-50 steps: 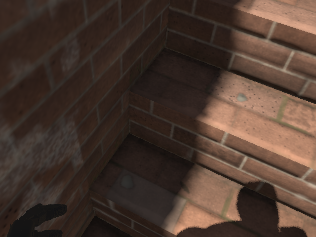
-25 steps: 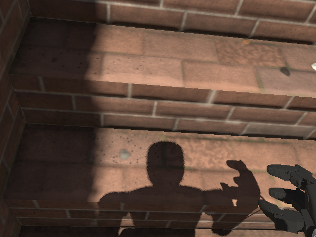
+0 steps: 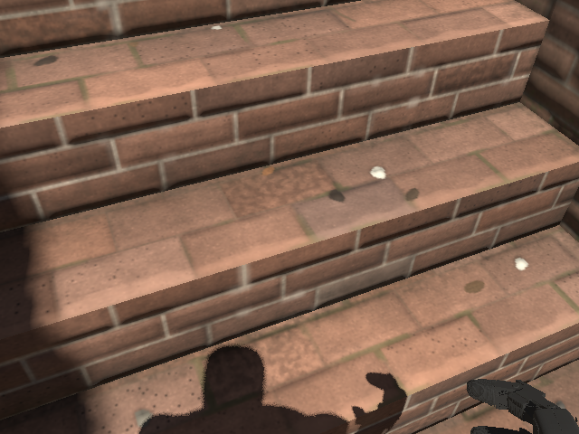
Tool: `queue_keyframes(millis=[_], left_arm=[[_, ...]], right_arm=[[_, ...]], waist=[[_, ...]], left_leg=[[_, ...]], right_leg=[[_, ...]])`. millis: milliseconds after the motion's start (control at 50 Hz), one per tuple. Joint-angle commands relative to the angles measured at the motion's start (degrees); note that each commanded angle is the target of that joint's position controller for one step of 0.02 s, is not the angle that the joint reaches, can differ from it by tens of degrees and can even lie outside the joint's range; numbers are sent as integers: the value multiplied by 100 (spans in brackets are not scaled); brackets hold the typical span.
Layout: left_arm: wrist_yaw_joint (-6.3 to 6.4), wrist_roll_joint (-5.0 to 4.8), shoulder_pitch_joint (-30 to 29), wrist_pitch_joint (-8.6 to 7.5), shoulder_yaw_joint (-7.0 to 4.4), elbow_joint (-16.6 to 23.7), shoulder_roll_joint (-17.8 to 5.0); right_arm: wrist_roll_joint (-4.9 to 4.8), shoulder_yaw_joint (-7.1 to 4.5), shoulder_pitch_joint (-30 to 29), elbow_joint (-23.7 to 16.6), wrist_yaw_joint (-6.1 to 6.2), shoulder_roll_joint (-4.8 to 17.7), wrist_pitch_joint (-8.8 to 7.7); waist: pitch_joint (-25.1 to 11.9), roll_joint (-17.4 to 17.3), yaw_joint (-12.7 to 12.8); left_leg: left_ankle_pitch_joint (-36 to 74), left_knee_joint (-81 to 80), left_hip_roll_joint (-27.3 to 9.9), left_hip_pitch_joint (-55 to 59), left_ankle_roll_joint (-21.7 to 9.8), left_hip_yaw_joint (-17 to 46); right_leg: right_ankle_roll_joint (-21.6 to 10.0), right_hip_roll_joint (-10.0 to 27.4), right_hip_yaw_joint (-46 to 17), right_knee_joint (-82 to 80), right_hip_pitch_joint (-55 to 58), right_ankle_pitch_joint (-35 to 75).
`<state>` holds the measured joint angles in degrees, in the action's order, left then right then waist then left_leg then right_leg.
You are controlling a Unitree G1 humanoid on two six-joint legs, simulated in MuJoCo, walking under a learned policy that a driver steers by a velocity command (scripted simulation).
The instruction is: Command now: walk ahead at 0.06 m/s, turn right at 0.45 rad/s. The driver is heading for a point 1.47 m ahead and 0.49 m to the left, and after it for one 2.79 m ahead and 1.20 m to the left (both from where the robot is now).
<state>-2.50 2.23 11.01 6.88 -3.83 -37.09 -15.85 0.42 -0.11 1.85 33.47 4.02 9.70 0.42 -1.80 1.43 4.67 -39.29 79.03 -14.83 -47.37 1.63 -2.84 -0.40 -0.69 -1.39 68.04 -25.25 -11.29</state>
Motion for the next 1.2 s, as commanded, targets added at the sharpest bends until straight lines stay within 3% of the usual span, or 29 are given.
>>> queue_keyframes(millis=[20,60,80,120,140,160,200,260,320,440,460,500,540,580,600,680,720,760,780,820,840,880,900,940,1020,1080,1120,1160,1200], left_arm=[[-35,-161,680,-63,37,-17,-138],[-91,-119,370,-186,202,-160,140],[-104,-175,495,-224,181,-488,126],[-150,269,364,-344,405,-65,54],[-44,581,464,-335,267,199,-695],[110,389,799,-181,-85,-3,-1617],[306,181,-155,-262,380,537,-216],[564,45,86,-505,352,527,-143],[795,49,528,-626,486,470,58],[769,60,334,-388,187,190,-135],[735,-114,80,-340,148,164,-45],[464,-238,372,-189,173,427,133],[458,69,857,-195,1,382,-135],[459,328,1079,20,28,178,-7],[397,272,1172,-148,-1,245,-99],[336,20,1750,-247,85,8,64],[401,79,1555,-291,308,45,470],[457,97,1802,-308,417,-395,655],[423,129,1045,-347,600,-257,891],[285,282,836,-798,415,207,-462],[243,264,453,-821,137,340,-938],[501,166,94,-1051,-232,752,-1557],[629,-36,-98,-1181,-117,888,-1049],[824,-54,380,-1309,-44,849,-644],[951,-109,1011,-875,-37,522,-348],[823,11,1375,-506,-143,327,-458],[661,184,1385,-559,-146,218,-220],[416,-81,-404,-795,37,931,99],[366,-80,-599,-859,123,758,542]], right_arm=[[84,-114,-153,-368,127,337,106],[40,-252,238,-366,350,205,300],[99,-344,1073,54,343,394,435],[-369,-212,252,-396,85,-523,639],[-543,-107,-49,-874,170,-806,574],[-623,-10,89,-967,327,-657,447],[-176,-193,0,-550,275,104,415],[-76,-209,194,-484,-101,307,501],[-60,-291,820,-180,-197,407,368],[47,-403,1646,272,22,601,461],[-51,-385,2366,554,81,416,406],[2,-412,1369,266,77,721,209],[186,-452,-436,-333,104,644,85],[249,-344,-734,-504,192,429,86],[381,-438,-610,-421,218,735,-48],[399,-153,-1304,-995,230,374,-50],[207,-177,-544,-966,247,190,31],[106,-146,-50,-951,561,-287,207],[109,-253,574,-759,563,-267,326],[-74,-239,344,-1328,295,-502,509],[227,-187,347,-1442,292,-429,467],[331,-368,-817,-1442,132,641,466],[382,-543,-1153,-1305,37,1049,442],[402,-557,-1289,-1242,-90,969,489],[-36,-354,-528,-643,-458,136,489],[-219,-456,-57,-273,-351,531,361],[5,-510,560,114,-207,779,113],[337,-647,1299,-39,16,1104,2],[371,-578,510,-285,-11,1066,-28]], waist=[[33,-1255,-6],[267,-1080,-416],[-197,37,-506],[-61,893,-335],[-354,1520,-385],[-564,2244,-86],[488,1317,-85],[253,-53,-302],[156,151,-227],[599,898,-670],[528,-77,-1002],[840,-2370,-325],[584,-1785,459],[-196,-152,222],[-208,-831,345],[-25,-421,757],[364,-330,228],[-140,211,-155],[-221,799,-527],[381,1377,-1387],[151,778,-1541],[49,357,-769],[302,28,-367],[363,-740,-71],[86,790,22],[-292,1667,310],[-531,26,40],[-659,-1940,-1131],[-781,-843,-779]], left_leg=[[-903,-1882,-82,644,-413,997],[-97,-969,391,712,-278,803],[-725,-333,836,528,-385,103],[-395,3787,1678,-496,45,-527],[-365,5121,1724,-1226,604,-345],[38,5209,1357,-1693,663,-24],[2030,4948,1351,-1899,747,124],[2978,3857,1522,-695,420,302],[2437,1596,1766,219,384,940],[989,-4139,1292,3189,-635,181],[1220,-5261,1660,3413,-1112,-121],[1550,-5714,419,2176,-2232,3736],[901,-5204,169,1372,-2350,3548],[2452,-3961,804,2522,-1956,1925],[3122,-3333,448,2421,-2000,2284],[1838,-2350,1042,357,-1132,1462],[2740,-1510,1122,1532,-986,1361],[3546,317,1887,2181,-810,757],[1160,2598,2451,1982,-727,439],[8,6022,2466,-696,153,704],[1318,6194,2084,-1462,180,1153],[1980,5570,1567,-1993,160,1173],[2532,4998,1369,-1955,139,1203],[3816,2890,1061,-1127,9,1372],[1538,-1640,1387,852,82,-182],[566,-4442,1740,1732,-125,-921],[1753,-5356,1627,3006,-308,-239],[3759,-5744,-554,4030,-1864,4011],[3574,-5926,-502,3354,-2349,3231]], right_leg=[[-252,292,300,-2800,465,295],[-596,827,84,-5356,1020,1553],[-429,247,689,-5399,1886,1474],[-142,491,56,-3867,1246,2499],[-398,1270,-495,-3698,1374,3929],[-1160,2108,-1755,-5200,977,-457],[-1038,1329,-1738,-4964,767,-956],[-1099,1510,-1682,-4557,713,-81],[-1001,1518,-1197,-4574,882,-1011],[0,841,-430,-4384,24,-1069],[197,212,431,-2902,31,-1613],[369,-99,-280,551,-1420,-1439],[349,166,-1095,1523,-1048,-616],[515,-222,-118,1761,-1381,-30],[459,-32,-743,2376,-1547,707],[-35,89,42,145,201,1246],[-453,406,373,-3661,-180,803],[-786,620,753,-6239,962,3894],[-932,629,623,-6566,830,4274],[-782,1449,-671,-3823,689,8012],[-993,1930,-1100,-3752,847,5511],[-1507,2680,-1792,-5142,1267,-74],[-1524,2388,-2102,-5437,1165,-1452],[-1336,2480,-2095,-4976,1208,-1950],[-1027,1609,-80,-4571,1397,-1080],[-1203,1872,95,-4137,2299,-811],[-677,1585,772,-2318,1484,-358],[96,278,675,272,-1969,-1934],[338,541,-267,2608,-1853,-1061]])
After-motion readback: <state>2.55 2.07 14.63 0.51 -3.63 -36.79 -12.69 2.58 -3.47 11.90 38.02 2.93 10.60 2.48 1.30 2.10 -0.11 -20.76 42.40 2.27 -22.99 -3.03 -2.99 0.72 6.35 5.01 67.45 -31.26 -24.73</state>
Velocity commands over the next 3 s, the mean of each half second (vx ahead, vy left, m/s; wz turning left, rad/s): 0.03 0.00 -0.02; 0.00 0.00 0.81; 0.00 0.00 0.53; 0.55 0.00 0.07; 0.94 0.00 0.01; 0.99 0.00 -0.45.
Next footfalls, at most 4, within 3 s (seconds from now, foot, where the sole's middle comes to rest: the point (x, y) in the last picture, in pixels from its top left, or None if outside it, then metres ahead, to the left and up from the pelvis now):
0.10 right None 0.05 -0.15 -0.84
0.48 left None -0.05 -0.02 -0.84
0.78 right None -0.05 -0.30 -1.05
1.12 left None -0.18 -0.14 -1.05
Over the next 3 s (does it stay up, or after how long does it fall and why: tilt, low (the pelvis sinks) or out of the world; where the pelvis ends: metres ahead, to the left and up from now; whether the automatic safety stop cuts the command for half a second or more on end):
stays up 0.32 0.14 0.17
